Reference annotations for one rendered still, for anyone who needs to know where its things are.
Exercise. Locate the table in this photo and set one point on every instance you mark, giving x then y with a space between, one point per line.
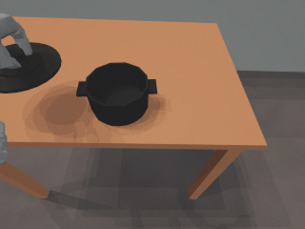
200 102

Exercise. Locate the lid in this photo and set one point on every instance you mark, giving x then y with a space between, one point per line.
38 68

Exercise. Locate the pot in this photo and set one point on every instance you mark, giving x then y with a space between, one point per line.
118 93

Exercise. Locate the left robot hand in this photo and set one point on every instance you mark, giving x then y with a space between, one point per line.
8 26

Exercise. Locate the knob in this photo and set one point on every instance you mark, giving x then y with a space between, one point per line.
17 53

